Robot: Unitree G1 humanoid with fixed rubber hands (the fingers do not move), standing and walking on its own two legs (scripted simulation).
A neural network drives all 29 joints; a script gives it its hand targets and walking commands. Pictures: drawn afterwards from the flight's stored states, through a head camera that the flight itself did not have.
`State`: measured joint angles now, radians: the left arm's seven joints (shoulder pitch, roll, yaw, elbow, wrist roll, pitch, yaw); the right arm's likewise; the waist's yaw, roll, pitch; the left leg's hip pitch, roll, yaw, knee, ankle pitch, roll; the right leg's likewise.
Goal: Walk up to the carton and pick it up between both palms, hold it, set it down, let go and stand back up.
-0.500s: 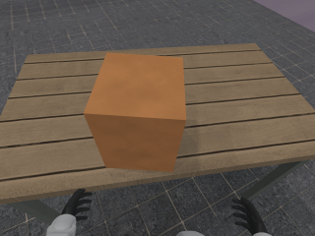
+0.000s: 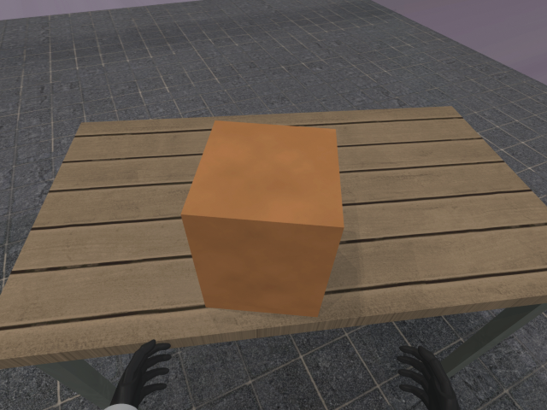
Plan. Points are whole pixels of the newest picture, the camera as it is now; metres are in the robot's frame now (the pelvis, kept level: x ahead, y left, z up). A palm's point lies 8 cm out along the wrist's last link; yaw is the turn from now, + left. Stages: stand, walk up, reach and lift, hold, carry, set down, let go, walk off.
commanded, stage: reach and lift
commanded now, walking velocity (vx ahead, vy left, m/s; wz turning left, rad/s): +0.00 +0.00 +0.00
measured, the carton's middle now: (267, 221) +0.40 +0.03 +0.05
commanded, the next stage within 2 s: none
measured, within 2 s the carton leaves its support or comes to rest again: neither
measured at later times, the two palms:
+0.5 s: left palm (115, 380) +0.16 +0.22 +0.00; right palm (418, 369) +0.17 -0.18 +0.01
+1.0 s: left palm (112, 311) +0.23 +0.23 +0.06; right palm (408, 302) +0.24 -0.17 +0.06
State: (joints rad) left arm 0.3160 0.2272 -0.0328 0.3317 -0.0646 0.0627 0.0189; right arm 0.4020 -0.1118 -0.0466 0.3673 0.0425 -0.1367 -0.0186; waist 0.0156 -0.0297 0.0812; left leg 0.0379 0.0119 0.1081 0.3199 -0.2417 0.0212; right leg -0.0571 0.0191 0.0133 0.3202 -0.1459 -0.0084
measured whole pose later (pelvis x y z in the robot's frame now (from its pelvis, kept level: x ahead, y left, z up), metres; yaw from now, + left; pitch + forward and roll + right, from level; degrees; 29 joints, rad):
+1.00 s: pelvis +0.01 +0.00 +0.00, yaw +4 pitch -4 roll -1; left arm 0.19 0.29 0.02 -0.12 -0.22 0.24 -0.04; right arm 0.29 -0.09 0.03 -0.17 0.19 0.17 -0.19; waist 0.02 -0.01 0.05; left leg -0.01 0.01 0.04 0.35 -0.26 0.02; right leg -0.06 0.02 -0.03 0.29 -0.16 -0.01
